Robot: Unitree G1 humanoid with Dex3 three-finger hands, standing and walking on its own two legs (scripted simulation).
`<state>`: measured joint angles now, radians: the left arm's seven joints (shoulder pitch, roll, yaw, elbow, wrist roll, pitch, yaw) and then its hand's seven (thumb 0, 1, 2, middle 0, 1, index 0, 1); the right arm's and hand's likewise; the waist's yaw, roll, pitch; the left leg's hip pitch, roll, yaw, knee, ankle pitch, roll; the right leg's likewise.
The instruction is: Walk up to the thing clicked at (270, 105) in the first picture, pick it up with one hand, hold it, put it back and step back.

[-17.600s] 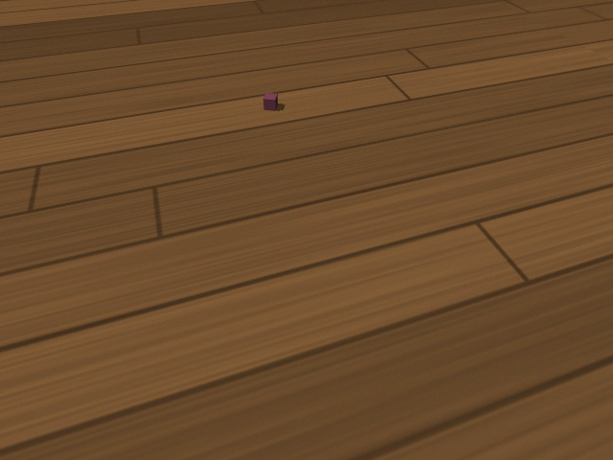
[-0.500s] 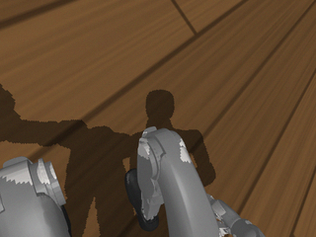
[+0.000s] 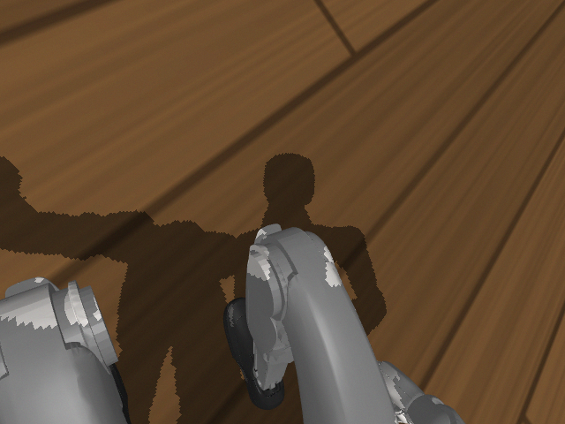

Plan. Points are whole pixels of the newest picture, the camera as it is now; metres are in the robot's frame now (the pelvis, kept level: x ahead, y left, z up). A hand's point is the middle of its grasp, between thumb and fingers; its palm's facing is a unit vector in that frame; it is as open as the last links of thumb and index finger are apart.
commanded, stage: close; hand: left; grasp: from above
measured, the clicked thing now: out of the picture +0.42 +0.36 -0.26
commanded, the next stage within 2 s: settle in 0.60 s
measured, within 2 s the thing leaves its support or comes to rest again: leaves its support in 0.98 s
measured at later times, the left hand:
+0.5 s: hand out of the picture +0.41 +0.36 -0.22, palm faces -0.45 -0.12 -0.88, open 10.4 cm
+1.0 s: hand out of the picture +0.41 +0.37 -0.22, palm faces -0.44 -0.12 -0.89, open 10.3 cm
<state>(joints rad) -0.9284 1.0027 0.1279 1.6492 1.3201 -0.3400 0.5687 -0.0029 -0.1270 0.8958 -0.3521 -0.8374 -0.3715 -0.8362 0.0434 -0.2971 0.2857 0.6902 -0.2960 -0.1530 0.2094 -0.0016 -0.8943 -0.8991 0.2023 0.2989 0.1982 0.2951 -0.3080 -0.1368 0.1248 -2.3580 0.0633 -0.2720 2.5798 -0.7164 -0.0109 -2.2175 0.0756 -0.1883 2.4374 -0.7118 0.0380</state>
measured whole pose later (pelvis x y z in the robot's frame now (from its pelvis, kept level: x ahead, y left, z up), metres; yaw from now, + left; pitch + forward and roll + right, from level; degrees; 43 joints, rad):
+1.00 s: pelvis +0.00 +0.00 +0.00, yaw +0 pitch +27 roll -12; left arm -0.89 0.97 0.15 1.55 1.32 -0.31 0.52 -0.01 -0.08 0.60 -0.62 -0.64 -0.68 -0.61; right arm 0.06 -0.31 0.25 0.68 -0.28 -0.14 0.19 0.00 -0.91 -0.90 0.20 0.30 0.20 0.29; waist -0.29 -0.12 0.09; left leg -2.37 0.06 -0.26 2.57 -0.71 -0.01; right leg -2.23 0.07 -0.18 2.44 -0.71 0.04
